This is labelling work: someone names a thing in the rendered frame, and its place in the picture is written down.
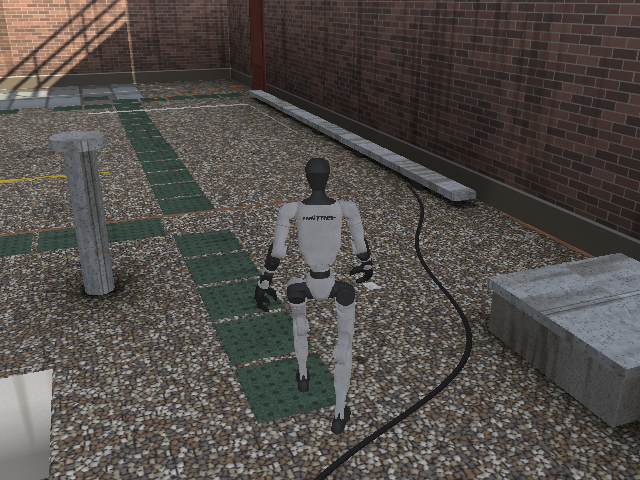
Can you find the robot right hand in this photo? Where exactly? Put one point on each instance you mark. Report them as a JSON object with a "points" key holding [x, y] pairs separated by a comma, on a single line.
{"points": [[366, 277]]}

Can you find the robot left forearm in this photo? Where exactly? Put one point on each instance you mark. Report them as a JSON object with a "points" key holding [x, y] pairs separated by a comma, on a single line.
{"points": [[269, 269]]}

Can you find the left robot shin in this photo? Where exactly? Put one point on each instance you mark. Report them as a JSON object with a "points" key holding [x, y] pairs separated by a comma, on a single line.
{"points": [[301, 350]]}

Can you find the right robot thigh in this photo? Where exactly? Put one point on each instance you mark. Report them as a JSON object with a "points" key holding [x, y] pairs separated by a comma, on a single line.
{"points": [[345, 308]]}

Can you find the robot left hand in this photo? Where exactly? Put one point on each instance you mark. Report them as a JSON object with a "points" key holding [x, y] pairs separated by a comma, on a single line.
{"points": [[260, 298]]}

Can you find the right robot upper arm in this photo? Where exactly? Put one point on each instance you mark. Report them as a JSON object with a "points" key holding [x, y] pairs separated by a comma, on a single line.
{"points": [[350, 210]]}

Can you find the left robot upper arm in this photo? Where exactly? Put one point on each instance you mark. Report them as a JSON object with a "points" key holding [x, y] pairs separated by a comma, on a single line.
{"points": [[286, 212]]}

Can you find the robot right forearm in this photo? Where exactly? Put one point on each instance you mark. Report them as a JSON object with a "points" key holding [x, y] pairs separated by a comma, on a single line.
{"points": [[365, 258]]}

